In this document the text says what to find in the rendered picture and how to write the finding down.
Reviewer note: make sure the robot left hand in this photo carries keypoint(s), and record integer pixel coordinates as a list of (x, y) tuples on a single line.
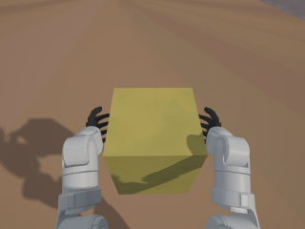
[(93, 120)]

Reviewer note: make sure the robot right upper arm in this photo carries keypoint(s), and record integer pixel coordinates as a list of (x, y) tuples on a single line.
[(220, 221)]

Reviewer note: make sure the left robot forearm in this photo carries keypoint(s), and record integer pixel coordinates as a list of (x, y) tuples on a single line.
[(80, 191)]

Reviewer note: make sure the robot right hand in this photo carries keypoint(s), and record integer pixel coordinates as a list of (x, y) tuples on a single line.
[(213, 121)]

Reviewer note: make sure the right robot forearm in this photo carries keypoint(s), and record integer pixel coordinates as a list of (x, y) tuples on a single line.
[(231, 180)]

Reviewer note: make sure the carton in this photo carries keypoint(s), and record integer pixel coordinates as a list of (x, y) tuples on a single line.
[(154, 142)]

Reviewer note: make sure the robot left upper arm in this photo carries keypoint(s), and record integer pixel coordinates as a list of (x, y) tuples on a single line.
[(85, 222)]

